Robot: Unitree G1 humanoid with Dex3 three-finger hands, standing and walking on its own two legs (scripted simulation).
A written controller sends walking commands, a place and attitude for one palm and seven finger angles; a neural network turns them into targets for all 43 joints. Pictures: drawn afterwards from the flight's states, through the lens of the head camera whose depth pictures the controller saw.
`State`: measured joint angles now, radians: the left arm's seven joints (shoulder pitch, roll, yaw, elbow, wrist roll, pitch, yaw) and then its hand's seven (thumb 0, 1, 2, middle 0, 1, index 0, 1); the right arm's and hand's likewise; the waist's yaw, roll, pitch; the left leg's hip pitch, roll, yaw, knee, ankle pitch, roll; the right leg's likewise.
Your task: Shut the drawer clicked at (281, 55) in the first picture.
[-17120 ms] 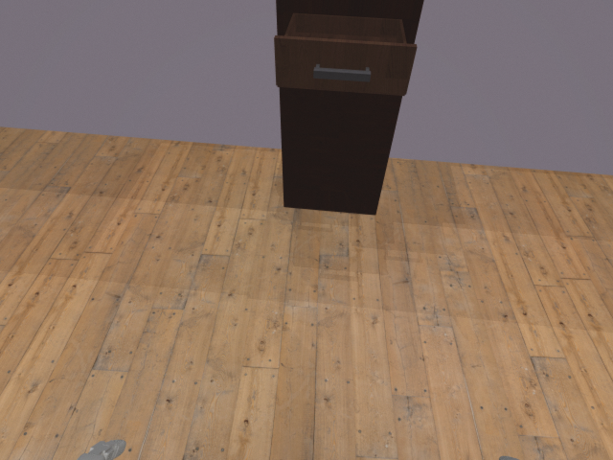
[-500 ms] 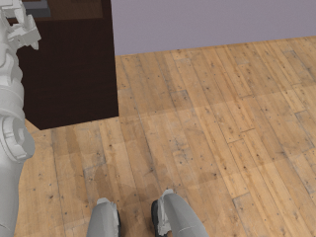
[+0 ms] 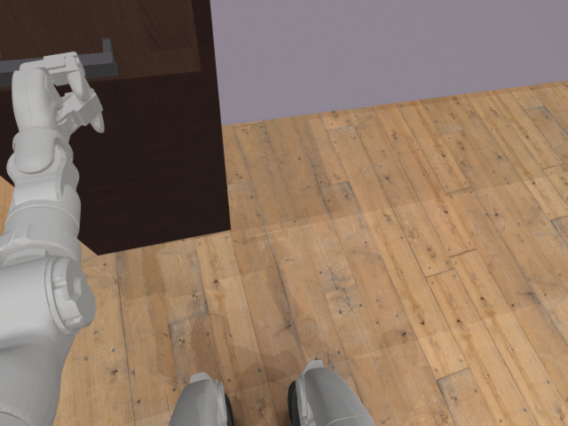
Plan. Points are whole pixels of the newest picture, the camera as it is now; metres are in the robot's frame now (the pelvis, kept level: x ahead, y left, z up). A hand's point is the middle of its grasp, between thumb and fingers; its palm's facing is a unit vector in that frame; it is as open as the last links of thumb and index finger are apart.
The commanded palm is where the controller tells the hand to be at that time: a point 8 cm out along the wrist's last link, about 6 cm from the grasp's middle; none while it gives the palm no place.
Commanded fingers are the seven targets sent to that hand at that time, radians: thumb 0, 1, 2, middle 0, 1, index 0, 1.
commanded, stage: pull the fist back off the drawer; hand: left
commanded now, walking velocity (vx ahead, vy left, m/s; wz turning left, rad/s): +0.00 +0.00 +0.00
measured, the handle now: (52, 59) +0.62 +0.25 +0.08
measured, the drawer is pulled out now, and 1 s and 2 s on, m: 0.00 0.00 0.00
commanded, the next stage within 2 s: draw the hand back to the body in 0.10 s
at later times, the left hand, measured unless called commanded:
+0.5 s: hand (56, 140) +0.45 +0.21 +0.11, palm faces +0.14 -0.99 -0.01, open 3.3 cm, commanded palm +0.41 +0.25 +0.12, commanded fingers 0.00 0.90 0.90 -1.40 -1.60 -1.40 -1.60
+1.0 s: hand out of the picture +0.30 +0.23 +0.17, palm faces +0.32 -0.91 -0.25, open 3.3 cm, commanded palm +0.25 +0.26 +0.20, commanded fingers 0.00 0.90 0.90 -1.40 -1.60 -1.40 -1.60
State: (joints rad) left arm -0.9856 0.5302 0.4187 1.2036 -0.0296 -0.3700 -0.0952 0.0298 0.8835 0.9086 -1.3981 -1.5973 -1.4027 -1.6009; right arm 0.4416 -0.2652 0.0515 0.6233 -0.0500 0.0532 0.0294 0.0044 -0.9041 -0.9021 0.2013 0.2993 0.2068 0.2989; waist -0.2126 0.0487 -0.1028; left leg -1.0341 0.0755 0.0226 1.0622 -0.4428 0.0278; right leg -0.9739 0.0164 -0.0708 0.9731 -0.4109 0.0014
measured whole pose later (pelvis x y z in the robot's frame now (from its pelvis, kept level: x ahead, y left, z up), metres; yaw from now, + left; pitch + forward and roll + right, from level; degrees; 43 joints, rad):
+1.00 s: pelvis +0.02 -0.01 +0.07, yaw +2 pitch -2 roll +0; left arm 0.06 0.30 0.17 0.09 -0.08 -0.08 0.08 0.02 0.90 0.90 -1.40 -1.60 -1.40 -1.60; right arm 0.18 -0.24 0.05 0.58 0.04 -0.01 -0.09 0.01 -0.90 -0.90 0.20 0.30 0.21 0.30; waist 0.02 0.04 0.00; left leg -0.23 0.02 0.04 0.52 -0.27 0.01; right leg -0.20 -0.01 -0.05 0.50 -0.28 -0.01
